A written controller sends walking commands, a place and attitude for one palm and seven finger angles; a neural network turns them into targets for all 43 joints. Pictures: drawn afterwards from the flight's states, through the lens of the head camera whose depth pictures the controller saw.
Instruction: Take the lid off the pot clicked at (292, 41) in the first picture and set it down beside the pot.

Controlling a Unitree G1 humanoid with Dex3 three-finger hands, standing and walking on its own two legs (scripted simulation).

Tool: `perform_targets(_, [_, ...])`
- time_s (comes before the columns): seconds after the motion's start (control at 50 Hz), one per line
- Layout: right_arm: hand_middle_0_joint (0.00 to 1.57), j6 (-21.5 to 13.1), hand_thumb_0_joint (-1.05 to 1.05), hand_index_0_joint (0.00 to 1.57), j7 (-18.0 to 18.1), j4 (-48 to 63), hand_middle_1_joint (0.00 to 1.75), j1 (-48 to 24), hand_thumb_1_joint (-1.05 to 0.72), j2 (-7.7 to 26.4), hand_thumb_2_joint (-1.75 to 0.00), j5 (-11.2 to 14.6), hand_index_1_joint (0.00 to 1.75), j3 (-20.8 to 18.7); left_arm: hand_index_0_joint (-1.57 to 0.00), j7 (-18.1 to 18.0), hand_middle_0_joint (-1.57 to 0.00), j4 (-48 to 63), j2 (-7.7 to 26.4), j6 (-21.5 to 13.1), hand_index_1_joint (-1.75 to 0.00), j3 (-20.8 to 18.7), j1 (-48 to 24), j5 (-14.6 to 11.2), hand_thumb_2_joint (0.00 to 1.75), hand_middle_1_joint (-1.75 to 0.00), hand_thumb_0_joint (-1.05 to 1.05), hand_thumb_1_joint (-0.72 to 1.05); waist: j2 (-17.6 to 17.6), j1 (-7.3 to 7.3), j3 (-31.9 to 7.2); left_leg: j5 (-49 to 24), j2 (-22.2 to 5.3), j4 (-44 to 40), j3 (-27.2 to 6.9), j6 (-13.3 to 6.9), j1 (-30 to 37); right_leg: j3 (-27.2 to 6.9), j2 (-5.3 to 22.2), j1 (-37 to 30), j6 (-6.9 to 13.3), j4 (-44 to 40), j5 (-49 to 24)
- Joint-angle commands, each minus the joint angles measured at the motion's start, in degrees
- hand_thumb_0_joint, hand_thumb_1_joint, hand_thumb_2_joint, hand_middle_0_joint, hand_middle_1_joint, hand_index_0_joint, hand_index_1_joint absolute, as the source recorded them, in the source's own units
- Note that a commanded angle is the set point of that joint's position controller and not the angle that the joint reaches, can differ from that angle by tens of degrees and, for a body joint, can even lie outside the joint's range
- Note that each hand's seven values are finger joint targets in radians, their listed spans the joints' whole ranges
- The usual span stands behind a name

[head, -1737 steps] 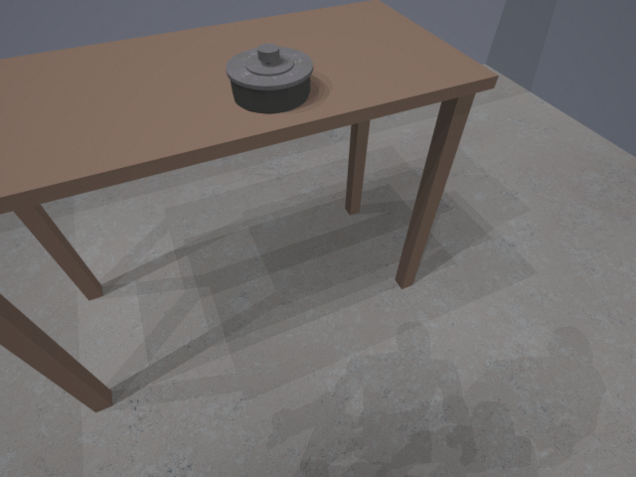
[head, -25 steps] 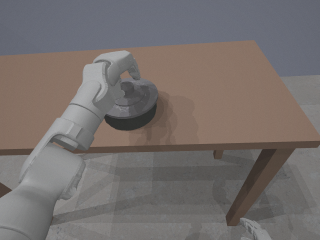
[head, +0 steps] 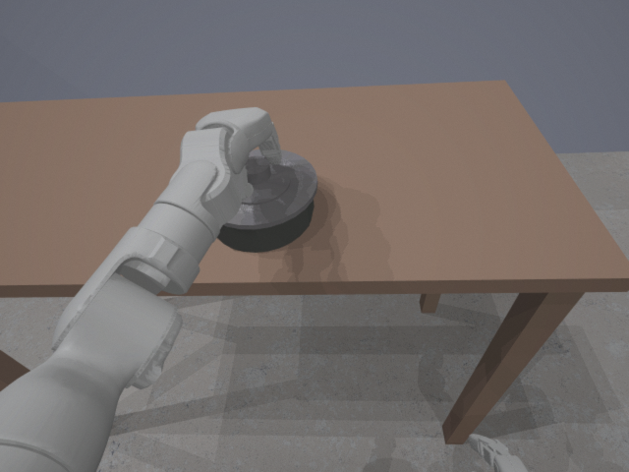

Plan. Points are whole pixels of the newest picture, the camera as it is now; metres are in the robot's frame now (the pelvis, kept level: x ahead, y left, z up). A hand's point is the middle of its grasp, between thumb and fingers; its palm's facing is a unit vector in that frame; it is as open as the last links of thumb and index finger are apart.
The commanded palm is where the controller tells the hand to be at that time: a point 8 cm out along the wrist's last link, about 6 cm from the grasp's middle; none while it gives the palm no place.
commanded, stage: close the fingers and squeeze the knob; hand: left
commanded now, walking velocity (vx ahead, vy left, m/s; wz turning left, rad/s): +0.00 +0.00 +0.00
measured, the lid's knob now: (255, 170) +0.48 +0.09 +0.16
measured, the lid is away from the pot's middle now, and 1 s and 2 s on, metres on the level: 0.00 0.00 0.01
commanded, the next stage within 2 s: lift the lid straight up in 1.64 s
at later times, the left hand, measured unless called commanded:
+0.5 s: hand (250, 176) +0.44 +0.09 +0.17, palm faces -0.30 -0.09 -0.95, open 9.1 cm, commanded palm +0.42 +0.10 +0.23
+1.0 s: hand (250, 176) +0.44 +0.09 +0.17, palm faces -0.30 -0.07 -0.95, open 6.9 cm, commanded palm +0.42 +0.10 +0.23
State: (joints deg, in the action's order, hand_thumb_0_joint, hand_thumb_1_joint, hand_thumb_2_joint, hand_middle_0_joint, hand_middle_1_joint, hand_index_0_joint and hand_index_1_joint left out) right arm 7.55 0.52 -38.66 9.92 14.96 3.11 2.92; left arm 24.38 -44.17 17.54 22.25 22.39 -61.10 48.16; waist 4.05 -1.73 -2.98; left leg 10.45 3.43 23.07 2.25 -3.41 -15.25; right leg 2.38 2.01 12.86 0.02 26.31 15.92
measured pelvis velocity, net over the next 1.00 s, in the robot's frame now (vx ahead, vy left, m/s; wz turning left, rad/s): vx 0.00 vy -0.01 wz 0.00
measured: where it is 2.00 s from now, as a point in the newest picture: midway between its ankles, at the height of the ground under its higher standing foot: outside the picture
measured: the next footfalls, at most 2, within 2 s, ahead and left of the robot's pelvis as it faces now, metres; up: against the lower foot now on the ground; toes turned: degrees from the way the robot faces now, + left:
none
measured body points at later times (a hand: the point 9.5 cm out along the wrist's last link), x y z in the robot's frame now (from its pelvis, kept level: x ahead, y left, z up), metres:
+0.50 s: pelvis +0.00 +0.00 +0.00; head +0.00 -0.04 +0.45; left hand +0.45 +0.09 +0.23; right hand +0.14 -0.25 -0.12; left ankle +0.02 +0.08 -0.74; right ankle -0.03 -0.12 -0.74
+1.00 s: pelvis +0.00 -0.01 +0.00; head +0.00 -0.04 +0.45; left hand +0.45 +0.09 +0.23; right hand +0.15 -0.24 -0.12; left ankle +0.02 +0.08 -0.74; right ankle -0.03 -0.12 -0.74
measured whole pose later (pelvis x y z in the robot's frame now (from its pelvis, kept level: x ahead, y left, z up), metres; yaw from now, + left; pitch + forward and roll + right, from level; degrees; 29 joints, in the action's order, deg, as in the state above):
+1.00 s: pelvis +0.00 -0.01 +0.00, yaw +0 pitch +2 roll +1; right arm 7.1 0.8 -39.3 8.8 15.2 2.9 3.0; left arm 24.9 -42.0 17.4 23.0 22.8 -59.1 47.5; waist 4.5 -1.2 -3.0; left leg 10.4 3.0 22.3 2.1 -2.9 -14.0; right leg 2.3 1.5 11.7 0.5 25.6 15.9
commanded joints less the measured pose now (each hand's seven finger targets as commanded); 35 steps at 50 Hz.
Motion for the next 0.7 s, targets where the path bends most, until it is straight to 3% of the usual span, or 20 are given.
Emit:
perform_targets(0.0, [0.20, -2.8, 0.00, 0.20, 0.5, 7.8, 0.30, -5.4, -0.90, 6.2, -0.90, -0.1, 0.30, -2.0, -0.88, -1.3, -0.88, 8.7, 7.4, -0.7, -0.08, -3.7, -28.4, 0.9, 1.69, -0.08, 0.00, -0.38, -7.7, -0.56, -18.6, -13.9, 0.5, -0.5, -3.4, -0.6, 13.9, -0.4, -3.6, 0.2, 2.6, -2.5, -18.0])
perform_targets(0.02, [0.20, -2.8, 0.00, 0.20, 0.6, 7.3, 0.30, -5.3, -0.90, 6.4, -0.90, -0.1, 0.30, -1.9, -0.88, -1.5, -0.88, 8.3, 8.8, -0.6, -0.08, -4.8, -29.1, 1.1, 1.69, -0.08, 0.00, -0.38, -8.4, -0.57, -18.7, -13.5, 0.5, -0.7, -3.3, -0.5, 13.7, -0.5, -3.7, -0.2, 2.6, -2.4, -18.2])
perform_targets(0.04, [0.20, -2.7, 0.00, 0.20, 0.6, 7.5, 0.30, -5.0, -0.90, 6.9, -0.90, -0.3, 0.30, -2.2, -0.74, -1.6, -0.74, 9.0, 9.6, -0.9, -0.22, -5.9, -27.9, -0.2, 1.20, -0.22, 0.00, -0.20, -8.2, -0.40, -18.6, -13.5, 0.5, -0.6, -3.5, -0.7, 13.2, -0.4, -3.5, -0.8, 2.8, -2.7, -18.6])
perform_targets(0.12, [0.20, -3.1, 0.00, 0.20, 0.6, 7.1, 0.30, -5.1, -0.90, 6.2, -0.90, 0.0, 0.30, -2.0, -0.68, -1.3, -0.68, 8.0, 6.4, -0.8, -0.43, -2.8, -29.8, 0.6, 1.19, -0.43, 0.00, -0.16, -8.2, -0.83, -16.9, -12.2, 0.5, -1.3, -3.6, -0.6, 13.7, -0.2, -3.8, 1.1, 2.6, -2.7, -16.6])
perform_targets(0.14, [0.20, -3.0, 0.00, 0.20, 0.8, 7.1, 0.30, -4.8, -0.90, 6.8, -0.90, -0.4, 0.30, -2.3, -0.67, -1.5, -0.67, 7.8, 8.0, -1.0, -0.46, -4.8, -28.2, -0.4, 1.19, -0.46, 0.00, -0.15, -8.6, -0.59, -17.1, -11.8, 0.6, -1.0, -3.5, -0.8, 13.3, -0.3, -3.7, 0.3, 2.7, -3.2, -16.9])
perform_targets(0.16, [0.20, -3.2, 0.00, 0.20, 0.9, 6.9, 0.30, -4.6, -0.90, 6.7, -0.90, -0.5, 0.30, -2.0, -0.66, -1.7, -0.66, 7.2, 12.0, -1.0, -0.50, -7.4, -29.8, 1.0, 1.19, -0.50, 0.00, -0.14, -8.6, -0.18, -18.2, -10.5, 0.6, -1.5, -3.2, -0.7, 12.6, -0.7, -3.6, -0.9, 2.5, -2.9, -16.4])
perform_targets(0.2, [0.20, -3.4, 0.00, 0.20, 1.1, 7.1, 0.30, -4.9, -0.90, 6.4, -0.90, -0.3, 0.30, -1.9, -0.65, -1.5, -0.65, 6.6, 9.2, -1.3, -0.55, -4.9, -29.7, 0.9, 1.18, -0.55, 0.00, -0.12, -9.6, -0.44, -17.5, -10.7, 0.8, -1.3, -2.9, -0.9, 12.2, -0.7, -3.6, -0.7, 2.4, -2.9, -17.0])
perform_targets(0.24, [0.20, -3.6, 0.00, 0.20, 0.9, 7.6, 0.30, -4.9, -0.90, 6.8, -0.90, -0.3, 0.30, -2.4, -0.65, -1.6, -0.65, 10.6, 8.6, -1.8, -0.60, -4.8, -29.4, -0.1, 1.18, -0.60, 0.00, -0.09, -6.8, -0.35, -19.8, -13.4, 0.6, -0.8, -3.1, -0.9, 14.3, -0.7, -3.4, -1.0, 2.6, -2.8, -18.6])
perform_targets(0.26, [0.20, -3.8, 0.00, 0.20, 0.8, 7.6, 0.30, -5.3, -0.90, 6.4, -0.90, -0.4, 0.30, -2.2, -0.64, -1.8, -0.64, 10.9, 10.9, -1.7, -0.62, -6.4, -29.8, 1.1, 1.17, -0.62, 0.00, -0.08, -6.9, 0.05, -21.6, -14.1, 0.5, -0.6, -3.1, -0.8, 14.9, -1.0, -3.5, -1.9, 2.5, -2.4, -18.9])
perform_targets(0.32, [0.20, -3.4, 0.00, 0.20, 1.0, 7.2, 0.30, -5.6, -0.90, 6.5, -0.90, -0.1, 0.30, -1.9, -0.64, -1.8, -0.64, 7.8, 11.4, -1.1, -0.68, -6.6, -28.8, 1.3, 1.16, -0.68, 0.00, -0.05, -8.7, 0.08, -17.3, -11.3, 0.7, -1.2, -2.7, -0.8, 12.1, -1.0, -3.6, -1.2, 2.4, -3.0, -17.5])
perform_targets(0.34, [0.20, -3.3, 0.00, 0.20, 1.0, 7.2, 0.30, -5.2, -0.90, 7.1, -0.90, -0.3, 0.30, -2.2, -0.64, -2.0, -0.64, 9.1, 11.1, -1.4, -0.70, -6.6, -28.9, 0.3, 1.15, -0.70, 0.00, -0.04, -8.0, -0.14, -17.8, -12.1, 0.6, -1.1, -2.8, -0.9, 12.3, -0.8, -3.4, -1.5, 2.6, -3.0, -18.3])
perform_targets(0.36, [0.20, -3.5, 0.00, 0.20, 0.9, 7.5, 0.30, -5.7, -0.90, 6.5, -0.90, -0.2, 0.30, -2.0, -0.64, -2.0, -0.64, 9.9, 12.4, -1.4, -0.72, -7.4, -29.5, 1.3, 1.15, -0.72, 0.00, -0.02, -8.2, 0.29, -19.6, -12.5, 0.6, -1.1, -2.7, -0.8, 12.9, -1.2, -3.4, -2.4, 2.5, -2.6, -18.5])
perform_targets(0.4, [0.20, -3.7, 0.00, 0.20, 0.7, 7.9, 0.30, -6.1, -0.90, 6.2, -0.90, -0.2, 0.30, -2.1, -0.64, -1.9, -0.64, 11.7, 10.4, -1.3, -0.75, -5.8, -29.0, 1.1, 1.14, -0.75, 0.00, 0.00, -7.9, 0.39, -20.6, -15.3, 0.5, -0.6, -2.8, -1.0, 14.1, -1.1, -3.5, -2.5, 2.4, -2.4, -20.3])
perform_targets(0.44, [0.20, -3.4, 0.00, 0.20, 0.7, 7.8, 0.30, -5.9, -0.90, 6.9, -0.90, -0.3, 0.30, -2.5, -0.65, -2.0, -0.65, 12.0, 11.0, -1.2, -0.78, -6.7, -27.5, 0.2, 1.12, -0.78, 0.00, 0.03, -7.8, 0.19, -20.0, -16.0, 0.4, -0.2, -2.8, -1.0, 14.3, -1.0, -3.4, -2.4, 2.6, -2.8, -21.2])
perform_targets(0.46, [0.20, -3.4, 0.00, 0.20, 0.8, 7.6, 0.30, -6.3, -0.90, 6.5, -0.90, -0.3, 0.30, -1.9, -0.65, -1.9, -0.65, 8.8, 13.0, -0.8, -0.80, -8.0, -26.6, 1.4, 1.12, -0.80, 0.00, 0.04, -9.2, 0.49, -18.5, -13.7, 0.6, -0.6, -2.3, -1.0, 12.4, -1.3, -3.5, -2.6, 2.3, -2.8, -20.1])
perform_targets(0.5, [0.20, -3.0, 0.00, 0.20, 1.1, 7.3, 0.30, -6.7, -0.90, 6.4, -0.90, 0.1, 0.30, -1.6, -0.66, -1.9, -0.66, 8.0, 10.9, -0.6, -0.82, -5.6, -28.9, 1.4, 1.10, -0.82, 0.00, 0.06, -9.2, -0.18, -15.8, -10.2, 0.7, -1.5, -2.1, -0.8, 11.2, -1.0, -3.5, -0.8, 2.2, -3.3, -17.0])
perform_targets(0.54, [0.20, -3.4, 0.00, 0.20, 1.1, 8.1, 0.30, -6.8, -0.90, 6.5, -0.90, 0.0, 0.30, -2.2, -0.66, -2.0, -0.66, 11.7, 9.7, -1.2, -0.84, -5.1, -28.6, 0.2, 1.08, -0.84, 0.00, 0.09, -7.4, 0.04, -19.1, -13.0, 0.6, -0.7, -2.7, -1.0, 13.6, -1.1, -3.4, -1.5, 2.6, -3.0, -18.7])
perform_targets(0.56, [0.20, -3.4, 0.00, 0.20, 1.1, 7.6, 0.30, -6.8, -0.90, 6.4, -0.90, -0.2, 0.30, -1.9, -0.67, -2.1, -0.67, 10.3, 11.7, -0.9, -0.85, -6.4, -28.9, 1.6, 1.07, -0.85, 0.00, 0.10, -6.9, 0.15, -20.1, -13.1, 0.5, -0.6, -2.5, -0.7, 13.8, -1.4, -3.4, -1.7, 2.5, -2.5, -18.7])
perform_targets(0.64, [0.20, -3.1, 0.00, 0.20, 1.0, 7.8, 0.30, -6.8, -0.90, 6.6, -0.90, -0.1, 0.30, -2.2, -0.68, -1.9, -0.68, 11.8, 9.2, -0.7, -0.89, -4.7, -28.8, 0.3, 1.03, -0.89, 0.00, 0.16, -7.3, -0.33, -20.0, -15.0, 0.5, -0.1, -2.7, -0.9, 14.2, -1.2, -3.3, -1.7, 2.6, -2.7, -20.6])
perform_targets(0.68, [0.20, -3.0, 0.00, 0.20, 1.1, 7.4, 0.30, -6.9, -0.90, 6.4, -0.90, -0.1, 0.30, -1.6, -0.69, -1.9, -0.69, 10.1, 11.6, -0.3, -0.91, -6.3, -29.7, 1.6, 1.01, -0.91, 0.00, 0.18, -8.6, 0.00, -19.5, -14.1, 0.6, -0.6, -2.4, -0.8, 12.9, -1.2, -3.4, -2.3, 2.4, -2.5, -20.5])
